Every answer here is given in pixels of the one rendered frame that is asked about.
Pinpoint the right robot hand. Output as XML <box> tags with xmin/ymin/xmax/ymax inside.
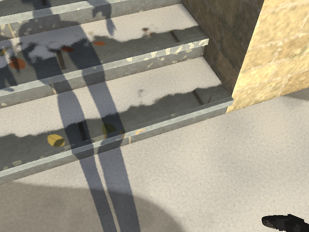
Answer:
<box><xmin>262</xmin><ymin>214</ymin><xmax>309</xmax><ymax>232</ymax></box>

